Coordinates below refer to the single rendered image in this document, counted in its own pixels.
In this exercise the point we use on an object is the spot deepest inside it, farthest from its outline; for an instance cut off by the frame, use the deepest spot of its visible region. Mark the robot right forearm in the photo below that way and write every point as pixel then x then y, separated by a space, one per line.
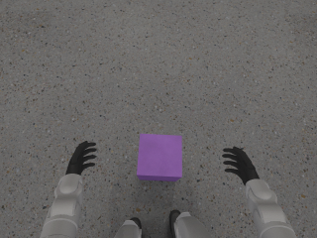
pixel 270 220

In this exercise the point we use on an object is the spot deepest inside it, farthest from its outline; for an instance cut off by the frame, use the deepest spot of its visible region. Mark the right robot hand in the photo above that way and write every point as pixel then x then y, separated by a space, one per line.
pixel 245 168

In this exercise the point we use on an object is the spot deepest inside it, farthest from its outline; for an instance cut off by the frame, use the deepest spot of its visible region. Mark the robot left forearm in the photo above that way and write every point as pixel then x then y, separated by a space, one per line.
pixel 63 217

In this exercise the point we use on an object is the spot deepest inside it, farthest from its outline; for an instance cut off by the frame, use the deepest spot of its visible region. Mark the robot right foot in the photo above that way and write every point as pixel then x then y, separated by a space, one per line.
pixel 172 219

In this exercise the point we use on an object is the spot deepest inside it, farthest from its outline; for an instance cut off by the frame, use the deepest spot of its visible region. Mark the left robot hand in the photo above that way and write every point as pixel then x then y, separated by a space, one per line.
pixel 76 164

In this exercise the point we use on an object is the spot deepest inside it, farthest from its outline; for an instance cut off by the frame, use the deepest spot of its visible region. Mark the right robot shin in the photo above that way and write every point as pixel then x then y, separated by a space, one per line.
pixel 183 214

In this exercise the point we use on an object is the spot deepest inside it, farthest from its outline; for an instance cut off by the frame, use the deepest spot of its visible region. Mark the carton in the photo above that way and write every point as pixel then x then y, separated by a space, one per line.
pixel 160 157

